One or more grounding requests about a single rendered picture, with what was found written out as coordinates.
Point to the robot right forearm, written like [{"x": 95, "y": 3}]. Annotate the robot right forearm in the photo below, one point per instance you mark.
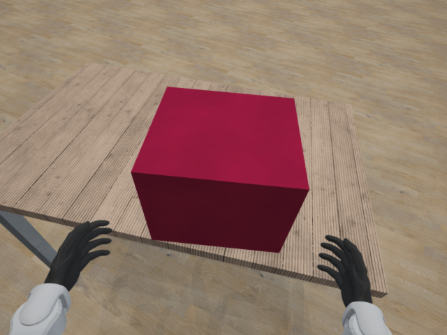
[{"x": 363, "y": 318}]

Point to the carton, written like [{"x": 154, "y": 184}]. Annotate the carton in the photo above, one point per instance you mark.
[{"x": 222, "y": 169}]

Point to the table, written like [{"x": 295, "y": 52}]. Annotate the table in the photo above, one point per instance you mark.
[{"x": 68, "y": 160}]

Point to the robot right hand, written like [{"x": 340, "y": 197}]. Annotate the robot right hand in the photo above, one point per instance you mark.
[{"x": 352, "y": 277}]

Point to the robot left forearm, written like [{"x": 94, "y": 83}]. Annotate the robot left forearm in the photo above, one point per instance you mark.
[{"x": 44, "y": 313}]

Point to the robot left hand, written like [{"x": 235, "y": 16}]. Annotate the robot left hand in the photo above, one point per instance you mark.
[{"x": 73, "y": 255}]

